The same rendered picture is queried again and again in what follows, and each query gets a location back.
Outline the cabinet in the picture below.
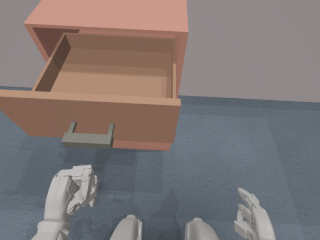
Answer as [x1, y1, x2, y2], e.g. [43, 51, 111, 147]
[23, 0, 189, 151]

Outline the right robot hand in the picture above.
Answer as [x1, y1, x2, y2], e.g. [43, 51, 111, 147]
[234, 188, 276, 240]

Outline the handle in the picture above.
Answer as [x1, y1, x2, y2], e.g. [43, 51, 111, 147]
[61, 121, 115, 149]

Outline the robot right thigh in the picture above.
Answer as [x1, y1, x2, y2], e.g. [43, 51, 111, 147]
[184, 220, 220, 240]

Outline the drawer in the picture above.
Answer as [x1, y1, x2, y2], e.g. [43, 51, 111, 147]
[0, 32, 181, 144]

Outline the left robot forearm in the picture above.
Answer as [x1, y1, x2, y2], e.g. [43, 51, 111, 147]
[31, 219, 71, 240]

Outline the robot left thigh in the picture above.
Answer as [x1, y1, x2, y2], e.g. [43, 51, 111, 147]
[109, 217, 143, 240]

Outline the left robot hand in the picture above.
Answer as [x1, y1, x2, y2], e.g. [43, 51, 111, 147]
[44, 165, 99, 223]

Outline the robot thigh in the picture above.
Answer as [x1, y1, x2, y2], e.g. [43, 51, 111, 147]
[109, 217, 143, 240]
[184, 220, 220, 240]

